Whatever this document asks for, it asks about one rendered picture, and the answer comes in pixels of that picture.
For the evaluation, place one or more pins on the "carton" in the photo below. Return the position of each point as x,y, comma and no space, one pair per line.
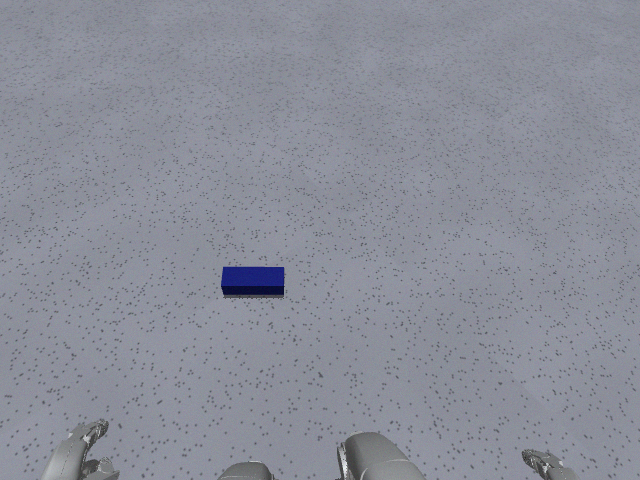
253,281

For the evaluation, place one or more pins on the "right robot hand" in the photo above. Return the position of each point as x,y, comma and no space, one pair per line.
548,466

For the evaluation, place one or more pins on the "left robot hand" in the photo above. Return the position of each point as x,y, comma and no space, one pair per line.
67,461

